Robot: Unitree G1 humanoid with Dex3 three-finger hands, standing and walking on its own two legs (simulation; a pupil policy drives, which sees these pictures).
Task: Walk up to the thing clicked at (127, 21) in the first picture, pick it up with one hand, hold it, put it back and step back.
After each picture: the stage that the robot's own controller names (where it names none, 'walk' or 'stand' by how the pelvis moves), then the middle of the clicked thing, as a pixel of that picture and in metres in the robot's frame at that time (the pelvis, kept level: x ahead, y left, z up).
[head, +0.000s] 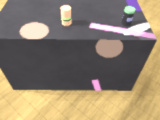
stand; (128, 16) +0.96 -0.32 -0.10
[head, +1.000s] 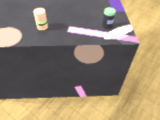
rise first; (108, 18) +0.89 -0.14 -0.07
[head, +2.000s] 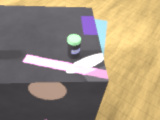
walk; (73, 47) +0.63 +0.05 -0.07
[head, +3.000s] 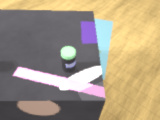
stand; (68, 59) +0.53 +0.06 -0.07
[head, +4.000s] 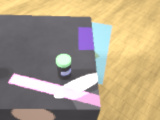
stand; (64, 67) +0.51 +0.08 -0.09
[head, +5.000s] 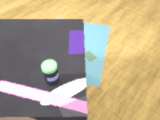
stand; (50, 73) +0.47 +0.16 -0.09
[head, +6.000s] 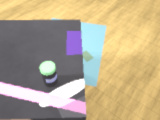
stand; (49, 74) +0.47 +0.16 -0.10
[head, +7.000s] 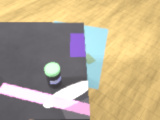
stand; (53, 76) +0.47 +0.14 -0.10
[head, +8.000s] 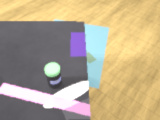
stand; (53, 76) +0.47 +0.14 -0.10
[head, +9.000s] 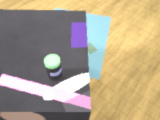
rise first; (53, 67) +0.48 +0.14 -0.10
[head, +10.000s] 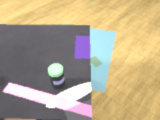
rise first; (56, 76) +0.47 +0.15 -0.10
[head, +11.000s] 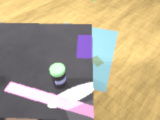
go down; (58, 76) +0.47 +0.13 -0.09
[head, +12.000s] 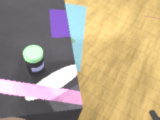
go down; (34, 61) +0.47 +0.14 -0.03
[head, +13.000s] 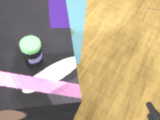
close in; (32, 53) +0.48 +0.14 -0.02
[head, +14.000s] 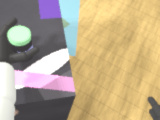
close; (22, 45) +0.49 +0.14 +0.01
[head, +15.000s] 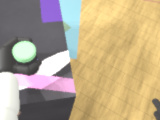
lift; (27, 59) +0.44 +0.13 +0.00
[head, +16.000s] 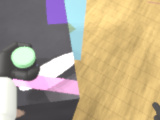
lift; (26, 65) +0.42 +0.15 -0.01
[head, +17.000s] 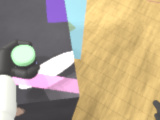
lift; (26, 63) +0.42 +0.15 +0.00
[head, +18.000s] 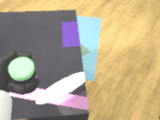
lift; (25, 76) +0.35 +0.18 +0.08
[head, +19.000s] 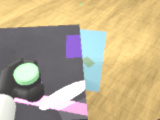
hold; (30, 83) +0.32 +0.16 +0.10
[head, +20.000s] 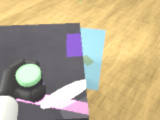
hold; (32, 84) +0.32 +0.16 +0.09
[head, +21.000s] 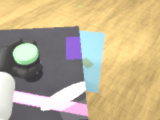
crouch; (29, 64) +0.37 +0.16 +0.13
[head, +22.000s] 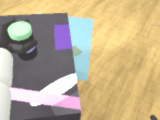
lower; (24, 42) +0.46 +0.16 +0.12
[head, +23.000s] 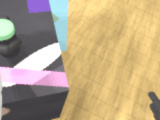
lower; (6, 40) +0.50 +0.16 +0.01
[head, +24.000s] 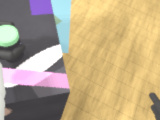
lower; (10, 45) +0.49 +0.16 +0.01
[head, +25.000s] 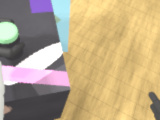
lower; (9, 42) +0.49 +0.16 +0.01
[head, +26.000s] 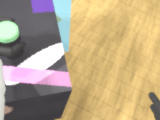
lower; (10, 41) +0.49 +0.16 +0.01
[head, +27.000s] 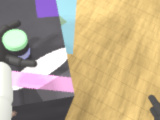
withdraw; (18, 48) +0.47 +0.15 +0.00
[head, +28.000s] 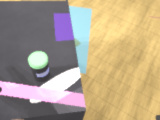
sink last; (40, 67) +0.45 +0.13 -0.04
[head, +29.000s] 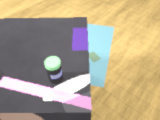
stand; (54, 70) +0.48 +0.14 -0.04
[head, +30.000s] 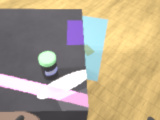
stand; (48, 66) +0.47 +0.14 -0.03
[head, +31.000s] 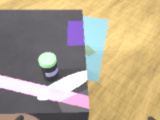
stand; (49, 67) +0.46 +0.15 -0.03
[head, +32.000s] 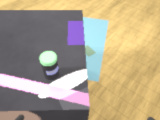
stand; (50, 66) +0.47 +0.15 -0.03
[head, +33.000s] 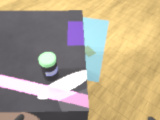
stand; (49, 67) +0.47 +0.15 -0.03
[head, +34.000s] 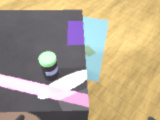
stand; (49, 66) +0.47 +0.15 -0.03
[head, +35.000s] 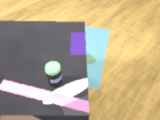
stand; (53, 74) +0.47 +0.14 -0.09
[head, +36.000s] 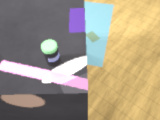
walk; (51, 53) +0.52 +0.16 -0.07
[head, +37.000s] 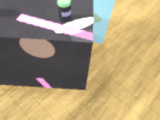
walk; (64, 9) +0.79 +0.10 -0.07
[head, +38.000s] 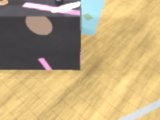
stand; out of the picture +1.12 +0.20 -0.07
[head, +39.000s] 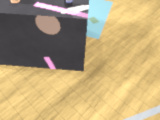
stand; out of the picture +1.16 +0.11 -0.09
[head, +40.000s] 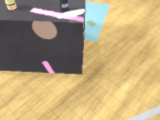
stand; (63, 3) +1.16 +0.13 -0.10
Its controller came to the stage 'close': yes
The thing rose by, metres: 0.22
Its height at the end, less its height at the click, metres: +0.00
